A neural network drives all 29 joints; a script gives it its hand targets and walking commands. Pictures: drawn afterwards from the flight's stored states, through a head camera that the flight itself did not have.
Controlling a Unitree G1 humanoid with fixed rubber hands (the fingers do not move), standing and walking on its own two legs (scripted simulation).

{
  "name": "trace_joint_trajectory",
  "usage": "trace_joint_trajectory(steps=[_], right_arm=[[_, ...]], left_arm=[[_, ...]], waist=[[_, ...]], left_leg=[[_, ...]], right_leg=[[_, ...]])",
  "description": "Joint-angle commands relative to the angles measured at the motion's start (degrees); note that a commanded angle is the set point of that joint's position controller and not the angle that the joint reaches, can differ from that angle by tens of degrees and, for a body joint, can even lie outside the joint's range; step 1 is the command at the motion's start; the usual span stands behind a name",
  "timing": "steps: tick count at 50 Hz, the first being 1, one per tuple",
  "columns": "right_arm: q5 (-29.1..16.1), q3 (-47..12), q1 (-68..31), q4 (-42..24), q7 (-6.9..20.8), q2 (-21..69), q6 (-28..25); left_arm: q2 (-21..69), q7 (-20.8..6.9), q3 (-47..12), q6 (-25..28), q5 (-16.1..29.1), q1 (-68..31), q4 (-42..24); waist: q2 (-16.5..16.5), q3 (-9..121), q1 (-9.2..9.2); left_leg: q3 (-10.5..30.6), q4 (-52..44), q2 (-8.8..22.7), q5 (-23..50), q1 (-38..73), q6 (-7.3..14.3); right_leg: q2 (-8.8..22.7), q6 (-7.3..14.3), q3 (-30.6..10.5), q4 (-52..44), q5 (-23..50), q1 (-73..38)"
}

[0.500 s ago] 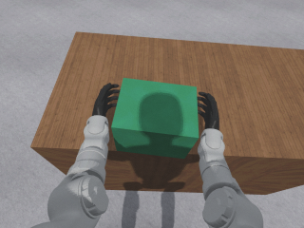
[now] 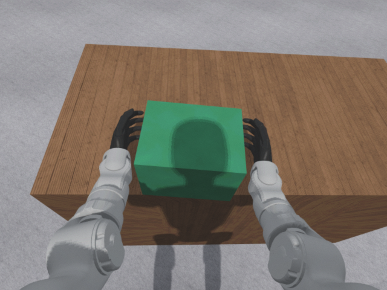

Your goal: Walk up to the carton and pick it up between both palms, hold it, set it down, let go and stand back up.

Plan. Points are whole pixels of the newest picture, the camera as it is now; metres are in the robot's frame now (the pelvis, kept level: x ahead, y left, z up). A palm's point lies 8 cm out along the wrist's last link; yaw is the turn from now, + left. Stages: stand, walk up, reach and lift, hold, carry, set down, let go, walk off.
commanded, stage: set down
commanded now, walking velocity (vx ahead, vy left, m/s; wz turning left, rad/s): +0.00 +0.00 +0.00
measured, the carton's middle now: (190, 152) +0.42 -0.01 -0.01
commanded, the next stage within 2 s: none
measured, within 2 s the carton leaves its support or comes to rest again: neither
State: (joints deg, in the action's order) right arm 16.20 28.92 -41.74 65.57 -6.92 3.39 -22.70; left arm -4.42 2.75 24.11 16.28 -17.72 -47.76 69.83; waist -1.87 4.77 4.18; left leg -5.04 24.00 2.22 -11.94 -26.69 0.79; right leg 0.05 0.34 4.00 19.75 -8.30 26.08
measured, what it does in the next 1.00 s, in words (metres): stands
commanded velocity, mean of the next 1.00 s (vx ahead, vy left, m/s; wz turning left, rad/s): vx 0.00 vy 0.00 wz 0.00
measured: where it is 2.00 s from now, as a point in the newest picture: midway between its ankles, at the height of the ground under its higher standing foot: outside the picture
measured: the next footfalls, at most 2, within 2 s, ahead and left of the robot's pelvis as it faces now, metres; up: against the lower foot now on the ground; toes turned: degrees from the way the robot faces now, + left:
none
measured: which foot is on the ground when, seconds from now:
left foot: down 0.00-1.00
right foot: down 0.00-1.00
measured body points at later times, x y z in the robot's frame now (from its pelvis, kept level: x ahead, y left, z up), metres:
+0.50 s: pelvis -0.03 +0.00 -0.04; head +0.06 +0.02 +0.40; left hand +0.44 +0.19 +0.01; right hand +0.41 -0.23 +0.02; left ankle -0.02 +0.11 -0.74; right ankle +0.00 -0.12 -0.74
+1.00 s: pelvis -0.04 +0.00 -0.02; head -0.01 +0.02 +0.43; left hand +0.44 +0.18 +0.12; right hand +0.40 -0.22 +0.12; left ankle -0.02 +0.11 -0.74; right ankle +0.00 -0.12 -0.74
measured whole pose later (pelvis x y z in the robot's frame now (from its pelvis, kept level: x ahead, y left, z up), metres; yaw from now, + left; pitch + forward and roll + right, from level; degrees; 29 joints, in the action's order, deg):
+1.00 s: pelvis -0.04 +0.00 -0.02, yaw +0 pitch +13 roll -1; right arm -21.8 -2.3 -57.9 74.1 -6.7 -13.5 -3.5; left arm -20.1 -0.1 -10.6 5.9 18.2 -64.5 82.9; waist -1.3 11.6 5.3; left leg -1.2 35.0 2.0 -14.6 -33.7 0.0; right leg -0.5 0.9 3.3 31.1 -11.1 33.4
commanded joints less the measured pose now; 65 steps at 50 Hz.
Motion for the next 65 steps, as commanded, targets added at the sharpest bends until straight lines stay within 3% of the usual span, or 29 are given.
trace_joint_trajectory(steps=[1, 10, 17, 18, 19, 21, 23, 25, 26, 28, 29, 30, 33, 35, 37, 39, 40, 41, 42, 44, 46, 47, 48, 52, 54, 58, 63, 64, 65], right_arm=[[-10.67, -14.27, -23.1, 1.73, -1.08, -2.38, -1.15], [-24.57, -21.72, -29.51, 10.24, -1.56, -16.95, -4.49], [-33.4, -27.88, -34.01, 13.29, 0.43, -23.77, -4.02], [-33.08, -30.19, -30.52, 20.31, 0.94, -20.13, -3.43], [-34.54, -29.91, -32.96, 13.53, 1.28, -22.94, -3.41], [-35.69, -30.59, -33.96, 12.22, 1.91, -22.98, -2.36], [-37.89, -30.57, -36.28, 5.03, 2.33, -25.71, -0.72], [-38.02, -31.94, -36.4, 6.91, 2.76, -24.76, 1.94], [-38.98, -32.0, -37.65, 2.91, 2.82, -25.65, 2.97], [-38.75, -32.28, -38.49, -0.49, 2.94, -24.99, 5.09], [-38.57, -31.52, -37.98, -0.2, 2.76, -25.35, 6.32], [-37.97, -31.3, -37.79, -0.78, 2.48, -25.08, 7.25], [-37.5, -30.57, -38.57, 3.13, 2.14, -25.01, 10.19], [-36.79, -29.22, -39.79, -0.6, 1.69, -26.12, 10.75], [-35.81, -28.63, -40.99, 1.67, 1.09, -25.31, 11.99], [-35.83, -28.31, -41.86, 1.05, 0.47, -26.24, 13.17], [-35.26, -28.02, -39.85, 5.02, 0.33, -26.1, 13.76], [-36.09, -27.92, -40.87, -0.91, 0.16, -27.24, 13.63], [-36.77, -29.63, -41.3, 0.2, 0.24, -26.16, 14.07], [-37.54, -29.45, -40.24, 0.65, -0.07, -27.18, 15.44], [-38.67, -31.06, -38.65, 3.99, 0.15, -26.99, 17.59], [-38.63, -29.88, -40.45, 1.02, -0.04, -28.42, 17.94], [-38.06, -30.43, -40.01, 1.77, 0.0, -27.23, 18.55], [-39.05, -31.53, -42.25, -5.83, 0.39, -27.8, 20.69], [-39.45, -32.38, -42.91, -6.24, 0.47, -26.75, 22.83], [-39.58, -32.4, -39.58, -6.35, 0.09, -25.45, 24.87], [-39.06, -32.78, -27.13, -8.89, -1.43, -24.27, 24.47], [-38.86, -32.21, -28.22, -9.1, -1.92, -24.31, 25.01], [-38.5, -32.23, -24.37, -10.66, -2.3, -23.3, 24.62]], left_arm=[[-8.45, 1.84, -9.33, 4.95, 11.16, -28.29, 1.19], [-14.92, 0.15, -19.18, 9.22, 22.05, -32.44, 17.26], [-17.63, -1.69, -28.56, 10.67, 31.45, -36.72, 18.42], [-12.41, -2.44, -32.49, 10.92, 32.05, -31.98, 24.93], [-15.35, -2.2, -31.44, 11.1, 33.48, -35.05, 17.42], [-16.15, -2.13, -32.69, 11.07, 34.42, -36.82, 16.51], [-19.13, -1.71, -32.6, 9.58, 35.69, -40.47, 8.0], [-19.27, -2.25, -33.34, 8.18, 36.0, -40.13, 11.59], [-20.41, -2.32, -33.81, 7.24, 37.23, -41.31, 7.72], [-20.69, -2.34, -34.09, 5.94, 38.2, -41.43, 7.31], [-20.46, -2.43, -35.68, 4.88, 38.63, -41.85, 6.66], [-20.76, -2.76, -34.59, 4.11, 38.43, -41.95, 8.03], [-21.3, -2.85, -34.84, 1.73, 36.92, -43.87, 9.68], [-22.1, -2.24, -33.73, 0.55, 36.92, -44.12, 6.94], [-21.8, -2.5, -34.61, -0.64, 37.09, -44.91, 10.99], [-22.58, -2.33, -34.12, -2.33, 37.17, -45.08, 9.93], [-21.24, -2.48, -35.27, -3.03, 36.86, -43.69, 13.46], [-22.35, -2.3, -34.09, -3.77, 36.74, -44.62, 7.47], [-21.69, -2.36, -34.96, -4.3, 37.2, -43.28, 10.0], [-22.46, -2.37, -34.29, -6.0, 36.17, -43.53, 6.53], [-21.71, -2.95, -33.66, -8.74, 35.29, -40.79, 8.25], [-22.59, -2.91, -33.81, -9.62, 35.88, -43.5, 3.86], [-21.27, -2.88, -34.72, -10.44, 35.82, -41.9, 6.28], [-23.68, -2.41, -33.37, -11.69, 37.07, -42.75, 0.77], [-24.48, -2.7, -33.11, -12.68, 37.46, -42.85, 0.56], [-23.58, -3.26, -33.23, -14.35, 36.97, -41.38, -2.18], [-23.05, -4.91, -28.08, -15.96, 32.03, -27.79, -7.23], [-23.78, -5.5, -27.26, -16.75, 31.47, -28.95, -7.21], [-23.16, -5.67, -25.85, -16.83, 30.45, -25.3, -9.8]], waist=[[6.21, 36.11, -1.28], [6.74, 42.65, 0.78], [7.55, 42.3, 1.68], [6.19, 36.17, 3.98], [6.69, 42.71, 2.3], [7.87, 44.71, 1.87], [9.27, 50.93, 1.16], [7.38, 45.85, 0.64], [6.66, 47.31, 0.41], [5.44, 47.75, -0.84], [5.31, 48.18, 1.09], [4.43, 47.71, 0.88], [6.73, 44.46, 0.73], [6.12, 46.12, -0.07], [5.11, 41.6, 1.43], [3.93, 40.73, 1.1], [4.47, 36.88, 2.68], [6.04, 42.42, 1.0], [4.96, 40.44, 1.09], [7.19, 39.33, 1.5], [6.31, 31.34, 1.04], [6.96, 33.52, 1.62], [6.0, 29.92, 1.79], [4.43, 31.33, -0.25], [3.26, 30.81, -0.46], [5.25, 29.98, 0.27], [4.55, 24.53, -0.43], [5.27, 22.12, 0.1], [4.53, 20.49, -0.71]], left_leg=[[1.43, 4.81, -1.55, 15.98, 0.2, -2.3], [3.73, 16.25, -1.31, 31.29, 7.53, -6.45], [4.61, 18.35, -1.64, 28.34, 6.96, -7.49], [5.64, 19.98, -1.54, 25.57, 4.59, -6.53], [4.97, 19.81, -1.94, 25.04, 4.93, -6.69], [5.03, 19.89, -1.79, 24.25, 4.22, -6.72], [3.95, 19.27, -2.25, 23.4, 4.61, -6.83], [3.72, 18.77, -2.96, 17.9, 0.33, -5.71], [3.35, 17.94, -3.12, 15.46, 0.17, -5.5], [2.97, 17.13, -3.15, 12.24, -1.73, -4.43], [2.94, 16.61, -2.92, 12.14, -1.22, -4.32], [2.37, 16.39, -3.49, 10.6, -3.19, -3.69], [2.51, 14.45, -3.41, 6.56, -3.17, -3.58], [2.37, 13.61, -3.23, 7.0, -1.77, -3.86], [2.46, 12.95, -3.36, 4.51, -3.3, -3.52], [2.51, 11.75, -3.43, 5.85, -1.27, -3.48], [3.29, 11.28, -2.8, 5.63, -0.38, -3.74], [2.64, 11.37, -3.26, 9.19, 2.01, -4.25], [3.34, 11.57, -2.93, 10.81, 3.93, -4.26], [3.27, 10.87, -2.86, 14.24, 8.02, -4.89], [4.01, 8.99, -2.61, 14.1, 10.24, -4.44], [3.81, 8.12, -2.42, 13.69, 12.15, -4.79], [4.66, 7.94, -2.12, 13.68, 12.46, -4.45], [3.66, 5.39, -2.19, 12.48, 13.18, -3.28], [3.39, 4.19, -2.43, 10.01, 11.96, -2.33], [3.48, 2.49, -2.51, 10.68, 13.76, -2.34], [3.32, 1.06, -2.95, 17.22, 18.65, -3.02], [2.78, 0.31, -3.3, 15.86, 18.21, -2.86], [2.8, -0.44, -3.41, 15.76, 18.24, -2.53]], right_leg=[[-0.47, -1.21, -2.64, 8.6, 24.1, -16.19], [-2.6, -1.31, -0.05, 13.9, 27.28, -2.0], [-2.84, -1.03, 1.71, 15.59, 18.35, 7.7], [-2.11, -0.25, 0.73, 16.56, 14.78, 10.96], [-2.14, -0.25, 0.76, 16.83, 15.15, 9.9], [-2.02, -0.11, 0.7, 17.54, 13.28, 10.89], [-2.15, -0.26, 0.39, 17.7, 14.18, 8.6], [-1.5, -0.52, -0.48, 17.86, 10.99, 7.39], [-1.36, -0.68, -0.76, 17.84, 9.72, 6.12], [-1.24, -0.81, -1.3, 17.75, 7.05, 5.15], [-1.23, -0.74, -1.55, 17.36, 8.44, 3.76], [-0.9, -0.98, -2.05, 17.15, 8.16, 2.24], [-0.34, -0.21, -2.3, 16.41, 5.19, 1.46], [-0.85, -0.27, -1.85, 15.95, 5.7, 0.53], [-0.51, -0.36, -2.15, 15.18, 5.04, -0.98], [-0.89, -0.63, -2.12, 14.15, 6.83, -3.05], [-0.9, -0.28, -1.73, 13.64, 6.5, -1.51], [-1.14, -0.26, -1.63, 13.28, 9.64, -4.07], [-1.32, -0.33, -1.45, 12.99, 10.36, -3.31], [-1.79, -0.14, -1.16, 11.53, 12.67, -4.72], [-1.92, -0.16, -1.38, 9.01, 10.59, -3.85], [-2.24, -0.02, -0.89, 7.9, 9.33, -3.85], [-2.4, -0.01, -0.99, 7.26, 8.12, -2.67], [-2.12, -0.14, -1.39, 5.62, 8.19, -7.16], [-1.54, -0.34, -2.43, 4.6, 7.16, -9.25], [-1.38, 0.06, -2.78, 3.3, 8.46, -11.45], [-2.24, -0.29, -3.24, 1.24, 14.78, -20.06], [-2.07, -0.39, -3.52, 0.55, 13.4, -20.64], [-1.99, -0.41, -3.61, 0.19, 13.35, -22.19]])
